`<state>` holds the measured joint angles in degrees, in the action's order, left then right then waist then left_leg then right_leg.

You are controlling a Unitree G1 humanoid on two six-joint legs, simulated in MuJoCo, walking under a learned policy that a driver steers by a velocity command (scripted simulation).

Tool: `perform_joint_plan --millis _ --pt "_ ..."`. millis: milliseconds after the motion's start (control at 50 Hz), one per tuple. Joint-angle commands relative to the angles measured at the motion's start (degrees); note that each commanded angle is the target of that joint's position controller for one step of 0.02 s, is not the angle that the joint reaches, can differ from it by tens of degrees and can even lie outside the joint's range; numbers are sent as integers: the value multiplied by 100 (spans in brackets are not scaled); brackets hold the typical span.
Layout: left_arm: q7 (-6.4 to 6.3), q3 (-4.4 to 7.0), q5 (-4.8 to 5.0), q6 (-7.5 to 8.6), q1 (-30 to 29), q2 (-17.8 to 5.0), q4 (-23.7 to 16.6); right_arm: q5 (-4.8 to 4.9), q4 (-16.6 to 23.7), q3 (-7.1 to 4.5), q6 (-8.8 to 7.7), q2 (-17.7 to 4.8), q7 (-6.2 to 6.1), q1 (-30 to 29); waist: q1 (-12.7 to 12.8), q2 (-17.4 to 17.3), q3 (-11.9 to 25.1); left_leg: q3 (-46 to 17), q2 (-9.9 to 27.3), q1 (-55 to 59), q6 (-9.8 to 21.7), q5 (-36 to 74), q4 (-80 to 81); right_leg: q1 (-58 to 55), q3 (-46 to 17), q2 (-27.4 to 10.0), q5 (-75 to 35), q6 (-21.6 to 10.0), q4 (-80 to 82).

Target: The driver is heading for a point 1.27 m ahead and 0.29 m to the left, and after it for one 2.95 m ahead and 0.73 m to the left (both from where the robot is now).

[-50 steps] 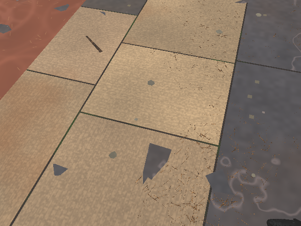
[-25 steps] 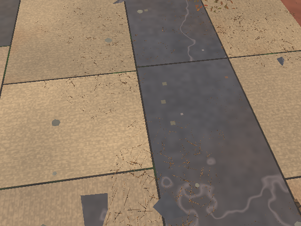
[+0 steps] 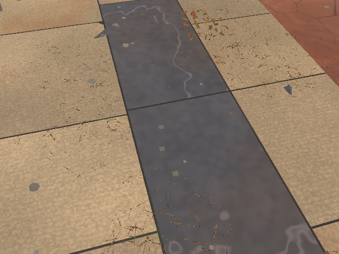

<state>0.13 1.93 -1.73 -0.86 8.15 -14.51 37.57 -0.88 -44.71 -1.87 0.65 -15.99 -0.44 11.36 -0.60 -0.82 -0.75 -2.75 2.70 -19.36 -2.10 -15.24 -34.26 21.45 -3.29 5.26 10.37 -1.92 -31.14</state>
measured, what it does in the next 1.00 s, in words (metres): walks ahead, turning left: left foot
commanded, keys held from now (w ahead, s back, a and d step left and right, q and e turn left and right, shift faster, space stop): q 0.18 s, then w+q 0.52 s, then w+e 0.30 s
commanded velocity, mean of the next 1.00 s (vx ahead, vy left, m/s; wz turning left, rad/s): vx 0.30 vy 0.00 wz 0.32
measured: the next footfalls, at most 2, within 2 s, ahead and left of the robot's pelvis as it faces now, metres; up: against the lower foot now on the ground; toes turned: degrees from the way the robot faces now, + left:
left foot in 0.58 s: +0.14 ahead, +0.21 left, +0.00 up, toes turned +22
right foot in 1.10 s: +0.55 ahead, +0.18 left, +0.00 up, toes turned +18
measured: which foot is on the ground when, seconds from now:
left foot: down 0.00-0.26, up 0.28-0.56, down 0.58-1.00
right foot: down 0.00-0.58, up 0.60-1.00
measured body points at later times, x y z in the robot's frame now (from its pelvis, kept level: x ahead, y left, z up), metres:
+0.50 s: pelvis +0.07 +0.05 +0.01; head +0.08 +0.07 +0.46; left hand +0.05 +0.35 -0.10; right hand +0.32 -0.15 -0.06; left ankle +0.09 +0.19 -0.69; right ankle +0.06 -0.10 -0.73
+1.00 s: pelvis +0.27 +0.18 +0.01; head +0.30 +0.21 +0.45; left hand +0.39 +0.48 -0.09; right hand +0.41 -0.07 -0.10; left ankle +0.10 +0.20 -0.73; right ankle +0.52 +0.14 -0.69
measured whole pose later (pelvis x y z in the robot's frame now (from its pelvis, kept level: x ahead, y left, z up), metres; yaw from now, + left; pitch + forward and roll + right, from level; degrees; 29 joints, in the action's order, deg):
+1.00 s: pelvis +0.27 +0.18 +0.01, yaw +21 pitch +3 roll +0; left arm 3.9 1.9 1.3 4.7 2.9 -15.2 41.4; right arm 0.1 -43.4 -2.7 -4.0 -16.4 -0.6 22.3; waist -3.8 2.4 -0.9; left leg 0.6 -4.4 5.8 4.5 -19.5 -11.0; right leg 37.8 1.1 -1.7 -7.4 -1.8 -30.9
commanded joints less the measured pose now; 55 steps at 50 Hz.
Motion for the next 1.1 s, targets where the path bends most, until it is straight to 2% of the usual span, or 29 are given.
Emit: perform_joint_plan --millis 20,60,120,180,220,260,280,300,320,340,380,460,520,560,580,600,620,640,660,680,700,720,800,900,980,1020,1060,1080,1100 --pt "-20 152 -61 124 580 -588 -156 -44 511 -232 -82 -1189 -13 -479 608 -720 93 -991 715 144 733 700 1104 -135 -141 -367 1217 102 402" --pt "-131 226 2 101 2 -757 -210 -27 546 -196 -108 -890 10 -488 311 -945 -72 -1334 665 -613 775 -423 1574 -862 92 -362 479 219 30" --pt "-199 270 28 32 -31 -668 -226 74 584 -265 -143 -1019 -22 -307 189 -1038 -17 -1521 612 -368 766 77 1418 -800 164 -367 381 136 -88" --pt "-177 313 65 72 0 -559 -226 125 699 -310 -72 -1003 -86 -139 86 -792 187 -1647 512 -164 858 574 1101 -783 242 -392 317 88 -98" --pt "-146 349 71 107 103 -518 -226 159 772 -291 -16 -833 -108 -43 114 -394 387 -1459 194 -419 812 -915 860 -1029 196 -508 1298 -2 139" --pt "-151 437 128 172 709 -745 -96 186 998 -258 -23 -649 -108 -316 416 480 123 -697 -340 -1736 549 -2229 -174 -1662 -886 -1322 2883 -502 1013" --pt "-141 522 151 232 1173 -1099 46 228 1166 -220 -71 -486 -87 -535 566 1213 92 -93 -567 -2410 418 -1666 -1467 -2086 -2358 -2383 3463 -1017 1898" --pt "-162 529 74 326 1185 -1195 65 207 1305 -268 -120 -651 -57 -734 562 1179 -48 -227 -146 -2833 352 -1613 -2564 -2006 -3046 -2987 3234 -1400 2100" --pt "-213 490 100 391 969 -1072 22 214 1251 -324 -144 -754 -17 -597 385 763 -70 -367 23 -2897 329 -1367 -3016 -1918 -2818 -2930 2946 -1382 2049" --pt "-244 457 166 423 753 -980 -16 222 1177 -326 -146 -689 18 -421 271 666 -38 -363 136 -2923 283 -1107 -3148 -1965 -2337 -2714 2662 -1199 2043" --pt "-240 449 216 429 559 -999 1 221 1171 -280 -141 -537 91 -439 280 741 -103 -111 284 -2632 189 -667 -2801 -1740 -1281 -2339 1860 -878 2198" --pt "-137 534 224 458 491 -1221 84 204 1266 -175 -158 -309 242 -525 296 780 39 394 222 -1065 153 -148 -1316 -1006 249 -1894 722 -638 2115" --pt "-20 584 320 423 552 -1367 199 222 1247 -233 -128 -491 275 -299 181 732 89 715 46 -332 299 -26 -515 -936 433 -2117 1020 -624 1816" --pt "14 529 323 394 555 -1204 254 214 1010 -361 -82 -674 238 318 -117 492 154 1029 -312 728 518 -39 -112 -435 790 -2014 1100 -415 993" --pt "30 420 215 401 644 -900 281 265 806 -545 -69 -989 183 1052 -435 -25 431 748 -389 1702 736 -177 144 -6 1218 -1697 635 -185 -399" --pt "22 253 -23 440 454 -396 31 249 765 -694 -89 -1701 96 1721 -541 -1742 465 -1680 967 2498 1320 -169 913 1512 1470 -1112 2072 303 -3032" --pt "5 250 151 598 239 -523 -343 199 1042 -666 -254 -1948 168 1579 -497 -1952 846 -4554 1746 3004 2349 -2074 2230 3160 315 -359 2459 406 -4231" --pt "29 349 389 728 -142 -1007 -353 182 1050 -526 -389 -1413 215 1444 -605 -1002 446 -4300 1836 2889 2294 -2267 2424 3650 -74 -733 1948 224 -4572" --pt "48 362 386 808 -169 -1070 -325 153 1039 -431 -459 -1130 216 1278 -439 -796 242 -3689 1666 2548 2110 -1764 2237 3553 -113 -921 1350 70 -4277" --pt "24 345 245 828 -40 -993 -174 136 1101 -374 -465 -961 204 980 -232 -377 125 -3064 1400 2132 1909 -1019 2083 3161 -141 -1105 896 71 -3902" --pt "24 361 120 828 15 -986 -128 116 1144 -341 -446 -879 175 722 -65 -373 52 -2564 1154 1729 1792 -380 2094 2765 -164 -1175 570 110 -3398" --pt "68 365 117 787 128 -958 -35 73 1168 -296 -445 -784 130 572 67 -471 95 -2155 1015 1547 1691 130 2167 2443 -106 -1207 290 151 -3147" --pt "132 230 142 623 -167 -617 122 97 918 -294 -511 -820 11 769 -36 -221 82 -934 752 1534 1448 2109 2300 2193 188 -1083 -876 357 -1961" --pt "284 77 306 639 -1077 -401 -43 101 532 -304 -552 -910 -46 1171 -404 -305 -305 -198 680 1423 1142 1762 2696 1646 426 -866 -2131 198 -398" --pt "433 58 331 679 -1444 -444 -208 99 283 -334 -508 -930 -40 1336 -474 -189 -519 76 968 2198 1122 2314 2527 1849 411 -693 -1784 -82 141" --pt "491 92 299 702 -1345 -525 -237 96 263 -359 -447 -1007 -81 1282 -344 -305 -307 265 1017 2604 1018 3949 2021 1584 583 -453 -1276 -274 214" --pt "466 222 264 662 -722 -775 -115 57 303 -383 -348 -1129 -162 1232 -17 -585 310 414 970 2978 857 6327 950 779 907 -49 -630 -501 31" --pt "414 340 272 637 73 -994 51 45 349 -378 -290 -1178 -189 1092 431 -559 760 604 828 2714 716 6816 -148 -296 978 106 -758 -681 215" --pt "325 448 262 586 1023 -1278 178 -8 473 -339 -310 -1155 -221 1017 891 -306 1351 631 747 1347 540 5618 -1651 -2203 51 -516 -956 -1019 97"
